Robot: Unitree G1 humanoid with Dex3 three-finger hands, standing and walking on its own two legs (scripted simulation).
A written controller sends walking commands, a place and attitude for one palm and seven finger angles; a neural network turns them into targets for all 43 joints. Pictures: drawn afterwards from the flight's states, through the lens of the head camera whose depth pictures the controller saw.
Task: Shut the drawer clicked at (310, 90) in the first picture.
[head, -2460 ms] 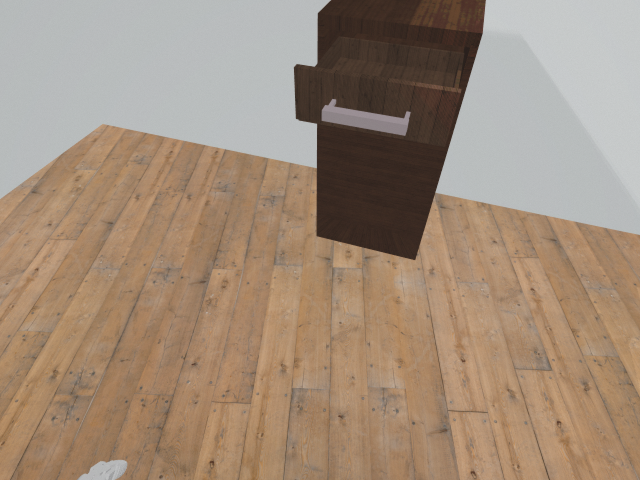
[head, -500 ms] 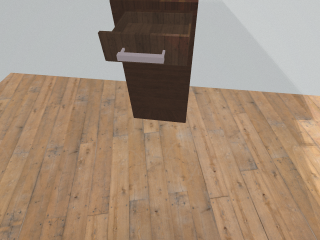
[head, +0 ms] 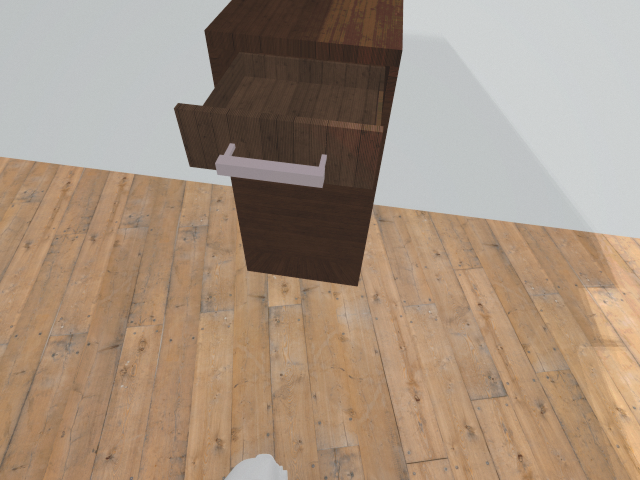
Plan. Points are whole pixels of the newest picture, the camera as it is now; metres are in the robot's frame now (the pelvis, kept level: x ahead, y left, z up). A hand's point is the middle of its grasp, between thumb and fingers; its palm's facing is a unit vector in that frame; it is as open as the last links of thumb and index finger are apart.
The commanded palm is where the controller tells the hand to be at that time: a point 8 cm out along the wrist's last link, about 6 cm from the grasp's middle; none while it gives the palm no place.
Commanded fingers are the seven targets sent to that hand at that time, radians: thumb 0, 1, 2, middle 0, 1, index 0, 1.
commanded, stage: take the last steps up to it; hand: left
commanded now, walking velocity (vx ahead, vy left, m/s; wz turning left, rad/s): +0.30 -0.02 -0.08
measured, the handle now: (273, 162) +0.64 +0.16 +0.02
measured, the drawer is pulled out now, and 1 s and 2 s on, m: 0.26 0.26 0.26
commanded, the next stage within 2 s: come to a stop and stand still in 0.66 s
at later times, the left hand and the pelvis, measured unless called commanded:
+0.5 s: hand (220, 400) +0.25 +0.19 -0.16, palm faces -0.07 -0.99 -0.14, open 7.4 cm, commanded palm none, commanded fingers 0.00 0.90 0.90 -0.20 -0.30 -0.20 -0.30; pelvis +0.16 +0.02 +0.01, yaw -4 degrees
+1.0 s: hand (240, 372) +0.31 +0.17 -0.18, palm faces +0.03 -0.98 -0.19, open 7.2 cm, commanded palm none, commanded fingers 0.00 0.90 0.90 -0.20 -0.30 -0.20 -0.30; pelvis +0.27 -0.01 +0.00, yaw -2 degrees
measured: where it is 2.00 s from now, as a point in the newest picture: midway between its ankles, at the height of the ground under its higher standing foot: outside the picture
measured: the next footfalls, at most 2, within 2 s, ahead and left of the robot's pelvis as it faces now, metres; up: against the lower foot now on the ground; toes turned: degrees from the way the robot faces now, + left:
left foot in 0.06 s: +0.15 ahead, +0.10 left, +0.00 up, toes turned +5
right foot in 0.64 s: +0.31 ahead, -0.13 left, +0.00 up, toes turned -11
